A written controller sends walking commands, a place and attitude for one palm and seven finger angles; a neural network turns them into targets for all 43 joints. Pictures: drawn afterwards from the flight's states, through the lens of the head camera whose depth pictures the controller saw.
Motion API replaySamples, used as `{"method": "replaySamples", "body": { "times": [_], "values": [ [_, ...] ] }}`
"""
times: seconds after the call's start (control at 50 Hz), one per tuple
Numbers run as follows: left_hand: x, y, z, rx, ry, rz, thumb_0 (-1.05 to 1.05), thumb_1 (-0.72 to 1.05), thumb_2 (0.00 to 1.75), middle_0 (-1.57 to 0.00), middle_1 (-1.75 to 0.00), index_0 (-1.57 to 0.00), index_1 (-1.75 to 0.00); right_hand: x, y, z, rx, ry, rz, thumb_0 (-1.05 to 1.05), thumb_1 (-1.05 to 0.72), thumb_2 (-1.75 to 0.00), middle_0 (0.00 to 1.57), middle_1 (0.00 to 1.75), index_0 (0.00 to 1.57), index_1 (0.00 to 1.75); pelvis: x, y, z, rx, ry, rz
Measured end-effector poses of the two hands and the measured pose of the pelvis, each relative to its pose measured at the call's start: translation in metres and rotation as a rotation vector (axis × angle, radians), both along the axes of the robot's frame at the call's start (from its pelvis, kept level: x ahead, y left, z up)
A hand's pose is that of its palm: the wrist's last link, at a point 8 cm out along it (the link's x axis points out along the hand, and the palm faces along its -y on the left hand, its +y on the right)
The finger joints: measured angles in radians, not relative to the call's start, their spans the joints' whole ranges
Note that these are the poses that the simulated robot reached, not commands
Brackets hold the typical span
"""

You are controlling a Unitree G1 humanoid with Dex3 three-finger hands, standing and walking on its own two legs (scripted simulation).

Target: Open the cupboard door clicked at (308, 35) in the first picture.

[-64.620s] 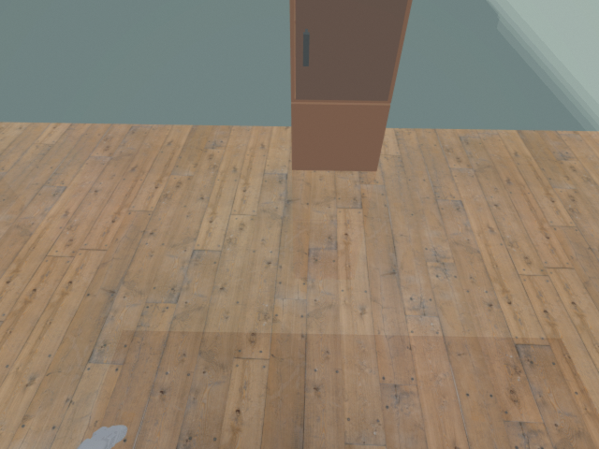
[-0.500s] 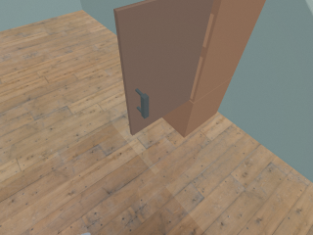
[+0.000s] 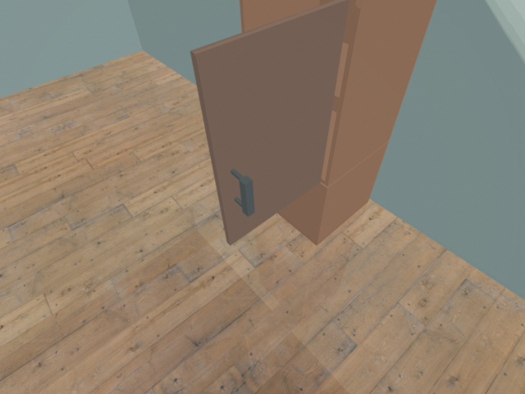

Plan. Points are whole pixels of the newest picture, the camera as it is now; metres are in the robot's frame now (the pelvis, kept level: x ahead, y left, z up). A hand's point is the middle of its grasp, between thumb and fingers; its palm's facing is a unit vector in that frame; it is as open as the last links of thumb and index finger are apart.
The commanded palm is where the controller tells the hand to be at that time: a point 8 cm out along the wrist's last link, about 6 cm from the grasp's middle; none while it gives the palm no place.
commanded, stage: let the arm hang, fingers relaxed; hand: left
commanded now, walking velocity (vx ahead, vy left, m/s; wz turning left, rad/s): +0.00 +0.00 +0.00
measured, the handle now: (241, 192) +0.60 +0.09 -0.12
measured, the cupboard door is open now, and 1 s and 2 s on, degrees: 89 89 89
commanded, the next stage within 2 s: look to check the result in 0.24 s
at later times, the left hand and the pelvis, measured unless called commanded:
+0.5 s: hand out of the picture +0.07 +0.21 -0.16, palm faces +0.01 -0.96 -0.27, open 7.4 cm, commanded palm none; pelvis +0.02 +0.00 +0.00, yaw +0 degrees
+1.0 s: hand out of the picture +0.10 +0.22 -0.16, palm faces +0.00 -0.95 -0.30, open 7.4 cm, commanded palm none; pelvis +0.03 +0.00 +0.00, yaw +0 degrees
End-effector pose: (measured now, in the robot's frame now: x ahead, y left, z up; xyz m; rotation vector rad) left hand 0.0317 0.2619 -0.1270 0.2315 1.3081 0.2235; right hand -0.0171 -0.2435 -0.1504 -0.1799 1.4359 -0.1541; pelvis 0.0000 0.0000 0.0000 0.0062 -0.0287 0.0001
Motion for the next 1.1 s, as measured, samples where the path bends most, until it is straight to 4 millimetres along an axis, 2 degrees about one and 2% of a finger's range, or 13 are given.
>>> {"method": "replaySamples", "body": {
  "times": [0.24, 0.52, 0.74, 1.1],
  "values": [
    [0.027, -0.012, -0.006, -0.046, -0.029, -0.027, 0.01, 0.9, 0.9, -0.21, -0.3, -0.2, -0.3, 0.029, 0.001, 0.005, -0.022, -0.045, 0.006, 0.01, -0.9, -0.9, 0.2, 0.3, 0.2, 0.3, 0.01, 0.004, 0.001, 0.001, -0.003, -0.003],
    [0.031, -0.001, -0.002, -0.018, -0.011, -0.021, 0.01, 0.9, 0.9, -0.21, -0.3, -0.2, -0.3, 0.064, -0.006, 0.007, -0.033, -0.093, 0.029, 0.01, -0.9, -0.9, 0.2, 0.3, 0.2, 0.3, 0.02, 0.004, 0.002, -0.001, 0.0, -0.003],
    [0.038, 0.007, 0.002, 0.008, -0.009, -0.025, 0.01, 0.9, 0.9, -0.2, -0.3, -0.2, -0.3, 0.072, -0.018, 0.009, -0.053, -0.084, 0.037, 0.01, -0.9, -0.9, 0.2, 0.3, 0.2, 0.3, 0.026, 0.002, 0.002, -0.002, 0.004, -0.002],
    [0.069, 0.007, 0.006, 0.015, -0.066, -0.055, 0.01, 0.9, 0.9, -0.21, -0.3, -0.2, -0.3, 0.082, -0.03, 0.014, -0.074, -0.1, 0.036, 0.01, -0.9, -0.9, 0.2, 0.3, 0.2, 0.3, 0.033, -0.002, 0.003, -0.002, 0.004, -0.004]
  ]
}}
